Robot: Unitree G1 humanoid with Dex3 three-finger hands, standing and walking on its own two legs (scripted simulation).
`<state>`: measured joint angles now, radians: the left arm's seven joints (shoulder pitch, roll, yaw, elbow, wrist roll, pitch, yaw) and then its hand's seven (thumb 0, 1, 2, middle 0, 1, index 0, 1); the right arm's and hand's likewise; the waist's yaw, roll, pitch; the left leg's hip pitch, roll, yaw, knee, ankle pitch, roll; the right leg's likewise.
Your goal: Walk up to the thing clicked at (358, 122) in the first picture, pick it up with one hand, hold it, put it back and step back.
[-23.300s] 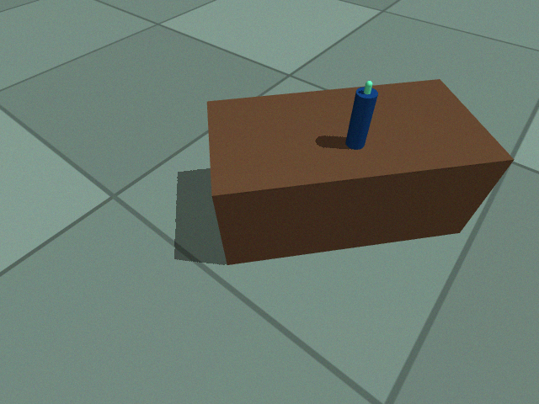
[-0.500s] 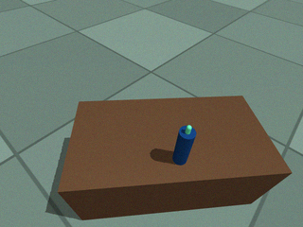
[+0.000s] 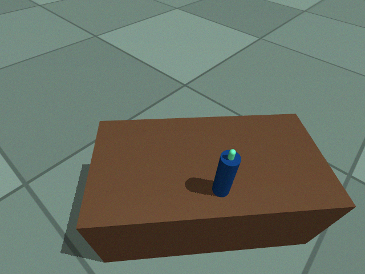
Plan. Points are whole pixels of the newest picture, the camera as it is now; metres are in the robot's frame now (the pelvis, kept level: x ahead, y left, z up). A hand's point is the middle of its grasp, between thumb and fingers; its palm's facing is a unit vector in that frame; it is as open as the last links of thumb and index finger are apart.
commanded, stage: home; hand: right
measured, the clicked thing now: (226, 172) +0.50 -0.15 -0.21
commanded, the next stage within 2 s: stand in 0.04 s
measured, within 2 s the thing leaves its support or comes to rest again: neither
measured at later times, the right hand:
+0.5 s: hand out of the picture +0.07 -0.25 -0.15, palm faces -0.02 +0.93 -0.38, open 11.4 cm
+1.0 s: hand out of the picture +0.09 -0.25 -0.15, palm faces -0.04 +0.93 -0.37, open 7.4 cm
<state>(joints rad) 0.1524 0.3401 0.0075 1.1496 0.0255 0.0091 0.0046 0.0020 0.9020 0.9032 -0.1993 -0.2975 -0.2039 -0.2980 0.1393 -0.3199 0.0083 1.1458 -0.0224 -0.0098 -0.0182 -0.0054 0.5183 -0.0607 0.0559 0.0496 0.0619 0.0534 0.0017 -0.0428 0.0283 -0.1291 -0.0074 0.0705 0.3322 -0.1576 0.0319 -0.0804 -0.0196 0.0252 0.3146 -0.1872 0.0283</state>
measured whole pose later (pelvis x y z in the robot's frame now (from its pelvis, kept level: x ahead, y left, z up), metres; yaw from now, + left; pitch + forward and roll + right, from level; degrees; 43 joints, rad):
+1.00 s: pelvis +0.01 +0.00 +0.00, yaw +1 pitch -2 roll +0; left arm 0.13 0.34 0.00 1.13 0.02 0.00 0.00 0.00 0.90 0.90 -0.20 -0.30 -0.21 -0.30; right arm 0.12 -0.33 0.01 1.15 -0.01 -0.01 -0.01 0.00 -0.90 -0.90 0.20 0.30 0.21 0.30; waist -0.01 -0.03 0.03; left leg -0.12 -0.02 0.05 0.32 -0.17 0.04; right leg -0.06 -0.03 0.00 0.28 -0.20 0.03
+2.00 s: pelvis +0.02 -0.01 +0.00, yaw +2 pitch -2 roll +0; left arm 0.12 0.34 0.00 1.13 0.02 0.00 0.00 0.00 0.90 0.90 -0.20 -0.30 -0.21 -0.30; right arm 0.12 -0.34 0.01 1.15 -0.01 -0.01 0.00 0.00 -0.91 -0.90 0.20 0.30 0.21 0.30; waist -0.01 -0.02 0.04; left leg -0.12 -0.01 0.03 0.31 -0.16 0.02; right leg -0.04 -0.02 -0.02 0.27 -0.20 0.02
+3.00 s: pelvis -0.04 -0.04 -0.03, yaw +1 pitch -1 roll +0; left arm 0.14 0.38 0.06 0.97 0.02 0.04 0.00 0.00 0.91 0.90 -0.20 -0.30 -0.20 -0.30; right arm 0.03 -0.40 -0.05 0.96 0.00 0.07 0.00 0.00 -0.91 -0.90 0.20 0.30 0.21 0.30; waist 0.02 0.03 0.16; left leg -0.39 0.01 -0.01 0.67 -0.29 0.02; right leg -0.24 0.02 0.00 0.64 -0.39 -0.03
